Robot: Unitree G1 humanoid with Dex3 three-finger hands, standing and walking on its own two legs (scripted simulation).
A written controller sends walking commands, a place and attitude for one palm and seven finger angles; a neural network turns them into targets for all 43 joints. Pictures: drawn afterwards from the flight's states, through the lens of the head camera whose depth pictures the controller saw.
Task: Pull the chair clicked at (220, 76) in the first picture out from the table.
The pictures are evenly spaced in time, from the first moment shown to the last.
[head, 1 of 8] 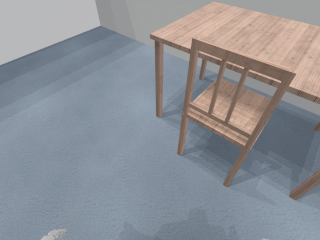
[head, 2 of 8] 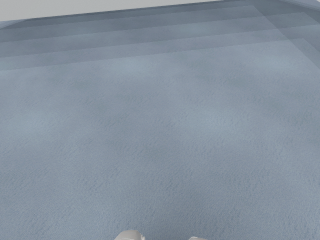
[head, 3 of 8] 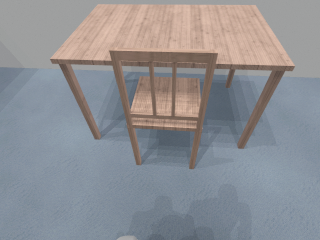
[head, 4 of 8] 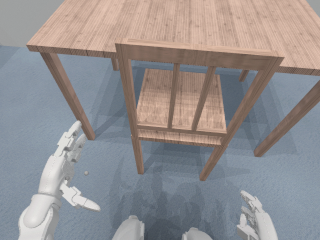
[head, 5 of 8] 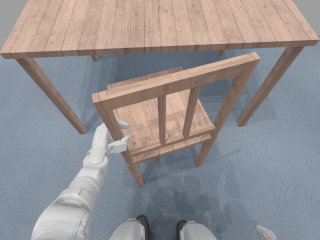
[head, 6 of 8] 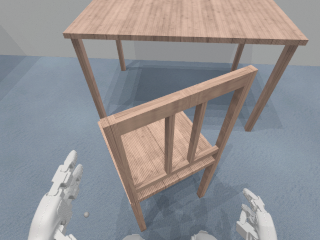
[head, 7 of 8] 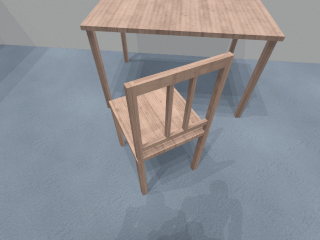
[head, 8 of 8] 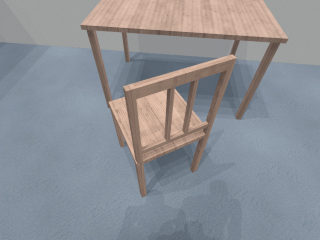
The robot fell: no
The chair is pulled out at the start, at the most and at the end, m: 0.00 0.46 0.46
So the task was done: yes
